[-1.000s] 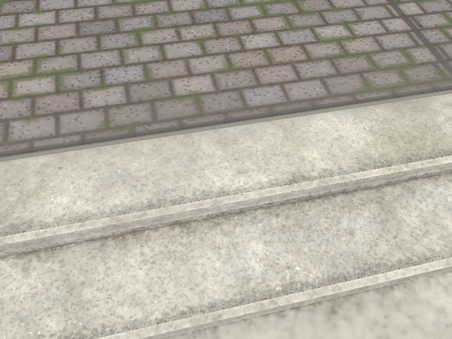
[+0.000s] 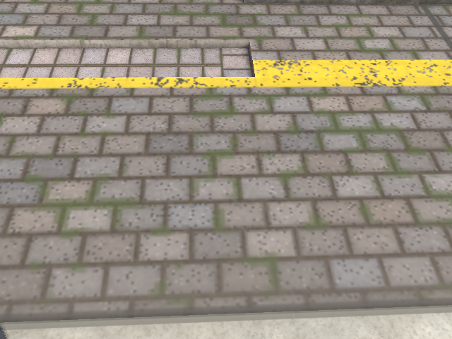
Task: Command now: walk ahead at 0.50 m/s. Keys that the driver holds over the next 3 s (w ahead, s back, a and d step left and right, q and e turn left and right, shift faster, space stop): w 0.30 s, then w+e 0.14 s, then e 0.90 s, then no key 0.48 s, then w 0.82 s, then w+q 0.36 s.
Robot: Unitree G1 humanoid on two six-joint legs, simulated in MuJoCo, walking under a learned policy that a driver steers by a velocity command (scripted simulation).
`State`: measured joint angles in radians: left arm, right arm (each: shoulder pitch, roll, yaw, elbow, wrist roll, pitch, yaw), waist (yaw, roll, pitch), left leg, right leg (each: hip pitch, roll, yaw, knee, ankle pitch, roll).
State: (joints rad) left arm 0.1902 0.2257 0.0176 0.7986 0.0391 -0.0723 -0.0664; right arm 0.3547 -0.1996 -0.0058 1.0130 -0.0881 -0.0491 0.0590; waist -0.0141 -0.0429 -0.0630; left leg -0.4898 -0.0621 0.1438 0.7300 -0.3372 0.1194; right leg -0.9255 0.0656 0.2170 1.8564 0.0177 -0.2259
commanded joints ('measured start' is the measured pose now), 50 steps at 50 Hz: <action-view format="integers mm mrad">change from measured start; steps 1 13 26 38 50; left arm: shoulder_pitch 60 -405 -65 93 67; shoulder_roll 11 -2 -82 109 63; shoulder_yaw -19 -51 -36 68 39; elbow -41 -199 123 -23 -77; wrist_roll -21 7 -17 -43 0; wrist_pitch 2 56 -52 -97 -13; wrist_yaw -9 -9 13 -10 -34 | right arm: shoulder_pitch -95 222 -105 -147 -332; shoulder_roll -5 -103 -64 -259 -210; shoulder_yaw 17 50 19 -70 -114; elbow -33 32 -283 -261 -364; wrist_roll -38 0 -11 85 64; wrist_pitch -40 -80 -23 -91 -65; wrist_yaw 8 43 -34 -81 -131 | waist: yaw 93 38 -81 -68 39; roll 51 158 118 51 145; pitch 14 -3 -76 -170 -70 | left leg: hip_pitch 24 216 -414 412 207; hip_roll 195 247 87 168 342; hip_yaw -288 -161 -299 -204 -123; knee -428 -545 954 -223 -547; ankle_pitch -72 1076 10 766 313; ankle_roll -1 0 -63 -6 93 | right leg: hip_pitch -219 21 510 547 437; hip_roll -57 -50 -189 -55 -118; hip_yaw -42 -409 148 82 -256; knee -45 -540 -1444 -1198 -892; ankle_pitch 57 -87 299 398 -347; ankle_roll -1 86 -100 146 291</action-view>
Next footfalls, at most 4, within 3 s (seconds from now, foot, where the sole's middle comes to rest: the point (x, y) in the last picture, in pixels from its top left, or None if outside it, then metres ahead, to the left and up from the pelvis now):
0.36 right None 0.40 -0.06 -0.64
0.76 left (175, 272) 0.65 0.15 -0.64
1.16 right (256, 319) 0.51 -0.08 -0.64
1.54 left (167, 297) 0.57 0.16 -0.64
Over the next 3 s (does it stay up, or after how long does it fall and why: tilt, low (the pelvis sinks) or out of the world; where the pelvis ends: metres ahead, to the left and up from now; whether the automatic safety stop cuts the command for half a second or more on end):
stays up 0.83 -0.19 0.13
